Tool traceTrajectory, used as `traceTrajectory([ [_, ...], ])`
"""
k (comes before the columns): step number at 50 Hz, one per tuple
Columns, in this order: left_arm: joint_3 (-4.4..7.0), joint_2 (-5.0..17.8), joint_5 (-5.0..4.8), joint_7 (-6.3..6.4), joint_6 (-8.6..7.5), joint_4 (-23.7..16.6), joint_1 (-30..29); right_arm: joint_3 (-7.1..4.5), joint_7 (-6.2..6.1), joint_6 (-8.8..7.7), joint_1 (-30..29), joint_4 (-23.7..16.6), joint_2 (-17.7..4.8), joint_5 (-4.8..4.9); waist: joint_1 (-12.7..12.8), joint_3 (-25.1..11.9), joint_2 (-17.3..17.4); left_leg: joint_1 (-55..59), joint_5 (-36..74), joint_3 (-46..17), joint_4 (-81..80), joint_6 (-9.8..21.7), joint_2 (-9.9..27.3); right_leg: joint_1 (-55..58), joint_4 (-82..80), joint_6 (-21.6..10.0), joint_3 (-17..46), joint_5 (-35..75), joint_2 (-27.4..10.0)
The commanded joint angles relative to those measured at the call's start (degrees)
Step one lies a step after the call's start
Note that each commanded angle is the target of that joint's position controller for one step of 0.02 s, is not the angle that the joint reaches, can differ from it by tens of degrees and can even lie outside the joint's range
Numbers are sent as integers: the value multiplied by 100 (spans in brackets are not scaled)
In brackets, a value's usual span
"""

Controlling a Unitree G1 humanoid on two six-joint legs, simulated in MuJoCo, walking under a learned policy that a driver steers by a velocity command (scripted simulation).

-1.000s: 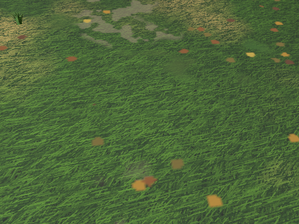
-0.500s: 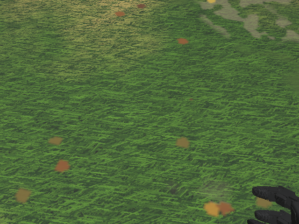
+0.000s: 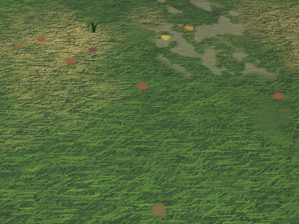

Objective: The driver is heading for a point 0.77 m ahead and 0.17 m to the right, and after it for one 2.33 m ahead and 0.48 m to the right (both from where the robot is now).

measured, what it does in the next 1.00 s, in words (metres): walks ahead, turning right: right foot, then left foot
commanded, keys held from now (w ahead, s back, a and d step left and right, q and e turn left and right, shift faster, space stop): w+e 0.66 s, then e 0.06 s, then no key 0.28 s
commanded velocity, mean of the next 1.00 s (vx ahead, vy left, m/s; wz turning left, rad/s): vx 0.42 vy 0.00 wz -0.47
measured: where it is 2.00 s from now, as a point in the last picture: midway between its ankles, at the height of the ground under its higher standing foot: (168, 202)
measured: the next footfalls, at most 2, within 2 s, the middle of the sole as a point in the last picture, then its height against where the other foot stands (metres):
right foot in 0.10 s outside the picture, level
left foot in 0.54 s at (134, 211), level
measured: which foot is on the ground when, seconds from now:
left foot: down 0.00-0.12, up 0.14-0.52, down 0.54-1.00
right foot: up 0.00-0.08, down 0.10-0.54, up 0.56-0.98, down 1.00-1.00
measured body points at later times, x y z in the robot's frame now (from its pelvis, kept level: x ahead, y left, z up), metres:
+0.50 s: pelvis +0.31 -0.02 +0.00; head +0.34 -0.04 +0.45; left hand +0.45 +0.25 -0.10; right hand +0.46 -0.31 -0.07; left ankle +0.51 +0.08 -0.71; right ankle +0.20 -0.11 -0.73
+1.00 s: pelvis +0.53 -0.08 +0.00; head +0.56 -0.10 +0.44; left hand +0.84 +0.01 -0.08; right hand +0.42 -0.36 -0.13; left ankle +0.51 +0.07 -0.73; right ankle +0.57 -0.23 -0.73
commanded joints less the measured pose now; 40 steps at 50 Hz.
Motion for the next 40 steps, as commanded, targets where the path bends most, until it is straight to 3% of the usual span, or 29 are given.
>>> traceTrajectory([
  [1, 62, 367, 13, -160, -133, -781, -893, -258, -84, 101, 194, -133, -949, 32, -145, 342, 465, 445, 3992, -288, 332, 475, 1962, -519, -237, -216, -250, -755, 172],
  [3, 163, 580, 38, -175, -90, -801, -484, -297, -168, 196, 90, -192, -1129, 34, 163, -134, 752, 553, 6213, -117, 1225, 343, 1925, 307, -161, -442, -658, -1441, 578],
  [4, 289, 828, 37, -145, -70, -704, 141, -298, -212, 248, 48, -222, -1182, 19, 521, -543, 811, 384, 6862, -5, 2118, 252, 1840, 1181, -201, -607, -737, -1546, 794],
  [5, 450, 1145, 15, -72, -55, -550, 1061, -269, -257, 247, -72, -290, -1164, 28, 1058, -1025, 660, -474, 6279, 170, 3431, 40, 1667, 2735, -556, -886, -390, -1034, 706],
  [6, 647, 1835, 51, 15, -9, -487, 1750, -93, -211, 95, 426, -556, -675, -79, 1001, -1888, -462, -2948, 3333, 253, 5770, -367, 925, 5301, -402, -1850, 2110, -1204, -793],
  [7, 555, 1559, -18, 46, -20, -508, 1780, 35, -82, -110, 431, -542, -463, -155, 922, -2580, -835, -4338, -1366, -776, 6939, -501, 8, 6350, -1284, -2435, 4537, -1501, -1531],
  [8, 444, 1200, 24, 80, 1, -513, 1700, -79, 39, -269, -95, -706, -882, 102, 1120, -2093, -423, -4987, -1105, -1321, 7150, -386, 432, 6161, -1498, -2103, 3910, -1993, -1354],
  [9, 404, 1057, 29, 103, 14, -568, 1351, -40, 78, -354, -485, -872, -872, 201, 1001, -1322, -3, -5106, -663, -1208, 6738, -317, 707, 5296, -1615, -1879, 3141, -1900, -1158],
  [10, 375, 979, 29, 107, 29, -637, 965, -36, 57, -383, -641, -919, -816, 94, 734, -707, 447, -4950, -406, -1090, 6101, -335, 895, 4334, -1776, -1742, 2640, -1386, -927],
  [11, 320, 828, 68, 120, 23, -719, 689, -88, 23, -337, -596, -907, -866, -17, 507, -431, 413, -4568, -212, -1059, 5667, -400, 1063, 3658, -1930, -1674, 2258, -831, -731],
  [12, 304, 806, 103, 134, 33, -791, 511, -96, 17, -270, -474, -902, -838, -53, 335, -298, 235, -4262, -131, -1029, 5488, -498, 1097, 3165, -2080, -1695, 2116, -561, -588],
  [15, 352, 951, 69, 214, 12, -734, 403, -27, -41, -119, -377, -884, -630, -95, 189, -146, 53, -3911, 189, -784, 4602, -839, 1083, 2280, -2239, -1700, 1531, 88, -331],
  [19, 423, 1126, -6, 318, 88, -556, 709, 90, -26, -142, -1320, -1069, -384, -67, 590, -115, -131, -3236, 1941, -649, 2679, -964, 729, 1848, -2072, -1268, 1098, -596, 114],
  [21, 441, 1165, -33, 331, 135, -455, 959, 54, 10, -179, -1595, -1135, -479, 24, 722, -182, -208, -3034, 2247, -747, 2196, -946, 587, 2062, -1925, -1161, 1384, -1024, 10],
  [23, 435, 1108, -63, 344, 163, -415, 1037, -29, 36, -218, -1613, -1153, -661, 67, 672, -223, -298, -2940, 2076, -971, 1853, -839, 603, 2447, -1608, -1043, 1802, -1425, -156],
  [25, 442, 1078, -33, 347, 183, -425, 965, -128, 45, -259, -1395, -1111, -814, 87, 492, -233, -429, -2673, 1617, -1014, 1735, -639, 632, 2678, -1232, -914, 2148, -1532, -302],
  [26, 419, 980, -16, 341, 197, -448, 907, -188, 32, -280, -1055, -1020, -865, 81, 291, -304, -447, -2221, 1491, -937, 1574, -498, 630, 2640, -940, -803, 2167, -1517, -206],
  [27, 338, 741, 16, 321, 184, -481, 928, -271, -5, -307, -543, -949, -1013, 22, 28, -638, -337, -1360, 1336, -1078, 1508, -284, 890, 2432, -209, -611, 1955, -1493, 69],
  [28, 193, 318, 123, 296, 168, -569, 1104, -354, -53, -303, 242, -903, -1325, -53, -206, -1430, 516, 9, 836, -2127, 1477, 46, 1934, 1793, 1469, -382, 1382, -2588, 509],
  [29, 129, 194, -80, 283, 108, -791, 1780, -460, 5, -211, 548, -690, -1725, -103, 181, -1841, 2589, 1258, -924, -4972, 694, 898, 2993, -130, 3184, -125, 775, -4200, 1006],
  [30, 249, 808, -131, 311, 127, -593, 1660, -349, 30, -198, 332, -829, -1156, -3, 21, -1327, 1687, 937, -2007, -5088, 447, 793, 2923, -689, 3897, -25, 945, -3792, 581],
  [31, 329, 1047, -84, 309, 160, -659, 1078, -275, 0, -167, 132, -853, -889, 23, -107, -715, 1151, 357, -1595, -4100, 452, 580, 2705, -814, 4048, 10, 782, -3251, 417],
  [32, 330, 983, -21, 319, 187, -698, 811, -227, -6, -146, -100, -866, -779, -30, -36, -426, 739, -220, -649, -3328, 434, 483, 2454, -607, 3939, 46, 657, -2848, 230],
  [33, 345, 912, 16, 303, 187, -763, 638, -194, -17, -130, -236, -807, -652, -51, 33, -172, 734, -599, 45, -2778, 344, 489, 2240, -529, 3687, 66, 659, -2593, 87],
  [34, 356, 834, -15, 276, 212, -793, 618, -168, -41, -142, -348, -781, -587, -93, 141, -31, 902, -938, 843, -2288, 259, 454, 2101, -255, 3534, 98, 625, -2474, -26],
  [35, 357, 753, -31, 269, 253, -787, 649, -161, -49, -159, -423, -741, -526, -88, 203, 9, 987, -1085, 1646, -1885, 221, 476, 2007, -100, 3398, 150, 526, -2488, -35],
  [37, 317, 545, 22, 287, 322, -840, 594, -198, -47, -184, -434, -600, -622, -63, 290, 2, 935, -1194, 3419, -1316, 289, 616, 2002, -20, 2985, 271, 358, -2575, 28],
  [40, 214, 294, 91, 275, 342, -913, 382, -270, -78, -91, -499, -411, -857, -8, 314, -203, 833, -1076, 4392, -781, 342, 732, 2002, 156, 1918, 350, 199, -2013, 83],
])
